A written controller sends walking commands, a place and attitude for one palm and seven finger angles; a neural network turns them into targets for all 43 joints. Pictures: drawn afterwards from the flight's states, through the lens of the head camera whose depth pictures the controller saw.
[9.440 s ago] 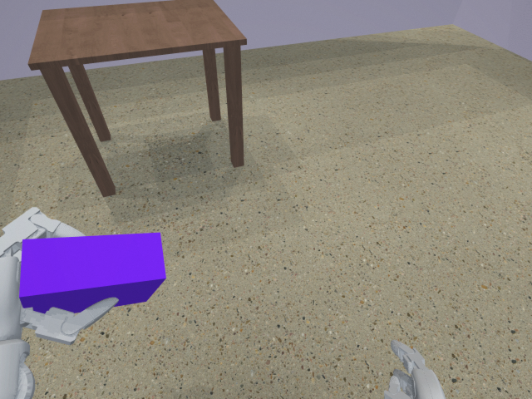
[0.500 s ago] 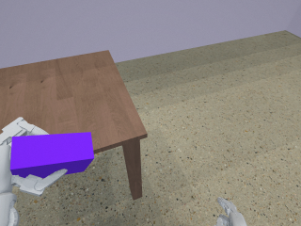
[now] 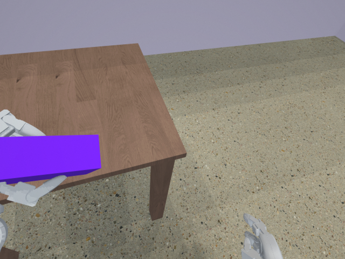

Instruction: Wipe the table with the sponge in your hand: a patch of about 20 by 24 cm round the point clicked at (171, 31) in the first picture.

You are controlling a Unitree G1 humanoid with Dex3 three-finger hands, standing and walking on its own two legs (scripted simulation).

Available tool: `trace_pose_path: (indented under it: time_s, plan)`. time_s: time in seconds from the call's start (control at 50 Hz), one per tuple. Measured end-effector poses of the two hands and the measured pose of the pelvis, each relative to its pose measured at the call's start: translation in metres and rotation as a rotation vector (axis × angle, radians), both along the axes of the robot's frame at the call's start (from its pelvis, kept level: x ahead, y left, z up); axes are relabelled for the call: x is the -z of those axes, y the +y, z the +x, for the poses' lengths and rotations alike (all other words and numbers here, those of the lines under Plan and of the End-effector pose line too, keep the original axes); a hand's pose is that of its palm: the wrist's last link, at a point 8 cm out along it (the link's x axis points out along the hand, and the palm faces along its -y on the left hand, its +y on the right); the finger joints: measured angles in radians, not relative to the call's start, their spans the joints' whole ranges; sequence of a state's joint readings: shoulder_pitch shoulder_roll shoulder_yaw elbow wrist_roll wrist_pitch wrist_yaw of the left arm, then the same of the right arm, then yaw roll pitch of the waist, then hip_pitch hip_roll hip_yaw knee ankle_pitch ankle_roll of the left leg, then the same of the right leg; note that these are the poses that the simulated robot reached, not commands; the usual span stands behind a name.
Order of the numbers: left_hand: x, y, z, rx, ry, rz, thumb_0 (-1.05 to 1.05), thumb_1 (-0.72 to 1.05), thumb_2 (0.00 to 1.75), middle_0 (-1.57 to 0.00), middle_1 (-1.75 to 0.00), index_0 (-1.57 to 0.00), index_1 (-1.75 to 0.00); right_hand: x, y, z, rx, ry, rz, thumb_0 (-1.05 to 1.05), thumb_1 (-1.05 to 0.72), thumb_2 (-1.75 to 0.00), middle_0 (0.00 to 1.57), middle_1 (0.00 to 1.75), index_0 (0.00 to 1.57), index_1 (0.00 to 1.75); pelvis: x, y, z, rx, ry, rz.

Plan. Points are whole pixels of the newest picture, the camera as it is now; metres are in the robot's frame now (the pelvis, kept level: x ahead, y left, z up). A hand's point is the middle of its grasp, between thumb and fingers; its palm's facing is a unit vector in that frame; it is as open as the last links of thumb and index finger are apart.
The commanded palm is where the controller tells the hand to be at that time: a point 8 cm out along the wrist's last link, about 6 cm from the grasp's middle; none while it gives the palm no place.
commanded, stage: come to a stop and stand still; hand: left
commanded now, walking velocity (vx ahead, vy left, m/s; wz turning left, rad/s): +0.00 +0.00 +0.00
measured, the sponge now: (65, 158) +0.24 +0.23 +0.14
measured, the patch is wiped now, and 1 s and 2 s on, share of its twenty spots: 0.00 0.00 0.00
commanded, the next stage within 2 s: look again from close up in 0.88 s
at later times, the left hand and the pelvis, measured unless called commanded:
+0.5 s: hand (52, 151) +0.24 +0.24 +0.16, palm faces +0.38 -0.84 -0.38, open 9.8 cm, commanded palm +0.18 +0.27 +0.18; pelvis +0.02 -0.01 +0.00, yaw +0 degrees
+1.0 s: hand (58, 163) +0.22 +0.23 +0.16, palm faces +0.38 -0.85 -0.37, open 9.8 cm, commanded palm +0.17 +0.26 +0.18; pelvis +0.01 -0.02 +0.01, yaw +1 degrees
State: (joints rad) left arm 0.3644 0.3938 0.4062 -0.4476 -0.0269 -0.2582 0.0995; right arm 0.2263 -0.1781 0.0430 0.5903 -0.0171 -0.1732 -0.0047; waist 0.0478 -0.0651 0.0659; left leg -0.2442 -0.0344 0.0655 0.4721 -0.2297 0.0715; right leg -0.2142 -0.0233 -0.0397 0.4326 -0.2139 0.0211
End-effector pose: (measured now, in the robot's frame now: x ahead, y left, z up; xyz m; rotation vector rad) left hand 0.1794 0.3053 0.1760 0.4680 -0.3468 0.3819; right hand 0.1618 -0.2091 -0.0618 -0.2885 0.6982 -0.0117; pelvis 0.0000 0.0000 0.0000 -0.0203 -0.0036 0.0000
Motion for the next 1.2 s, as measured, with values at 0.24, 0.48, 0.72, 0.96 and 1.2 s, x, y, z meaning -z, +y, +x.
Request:
trace_pose_path:
  time_s: [0.24, 0.48, 0.72, 0.96, 1.2]
  plan:
    - [0.009, -0.013, 0.032, 0.045, 0.075, -0.05, -0.01, -0.47, 1.0, -0.77, -1.34, -0.77, -1.34, -0.012, 0.015, 0.052, -0.01, -0.068, 0.033, 0.02, -0.9, -0.9, 0.21, 0.3, 0.21, 0.3, -0.002, 0.003, 0.021, 0.006, 0.023, -0.003]
    - [0.001, -0.021, 0.024, 0.023, 0.097, -0.025, -0.01, -0.47, 1.0, -0.77, -1.35, -0.77, -1.35, -0.004, -0.018, 0.036, 0.056, 0.003, -0.006, 0.02, -0.9, -0.9, 0.21, 0.3, 0.21, 0.3, -0.003, -0.007, 0.026, -0.004, 0.023, -0.004]
    - [0.004, -0.035, 0.011, 0.002, 0.114, -0.068, -0.01, -0.47, 1.0, -0.77, -1.35, -0.77, -1.35, -0.002, -0.036, 0.013, 0.095, 0.005, -0.006, 0.02, -0.9, -0.9, 0.2, 0.3, 0.2, 0.3, -0.006, -0.018, 0.015, -0.005, 0.006, 0.0]
    - [0.005, -0.04, 0.004, -0.002, 0.137, -0.064, -0.01, -0.47, 1.0, -0.77, -1.35, -0.77, -1.35, 0.0, -0.039, 0.005, 0.095, 0.016, 0.01, 0.02, -0.9, -0.9, 0.21, 0.3, 0.2, 0.3, -0.008, -0.023, 0.009, -0.01, 0.007, 0.001]
    - [0.006, -0.038, 0.002, -0.014, 0.146, -0.07, -0.01, -0.47, 1.0, -0.77, -1.35, -0.77, -1.35, 0.0, -0.038, 0.011, 0.088, 0.015, 0.011, 0.02, -0.9, -0.9, 0.21, 0.3, 0.2, 0.3, -0.008, -0.023, 0.01, -0.016, 0.004, 0.002]
